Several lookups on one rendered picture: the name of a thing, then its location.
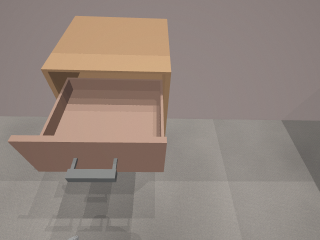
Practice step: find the handle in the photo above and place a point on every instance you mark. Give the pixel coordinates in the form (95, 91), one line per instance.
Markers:
(91, 175)

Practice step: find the drawer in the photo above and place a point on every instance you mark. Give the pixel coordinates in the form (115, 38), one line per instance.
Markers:
(96, 120)

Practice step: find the cabinet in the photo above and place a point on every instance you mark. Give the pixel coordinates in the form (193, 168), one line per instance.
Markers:
(112, 48)

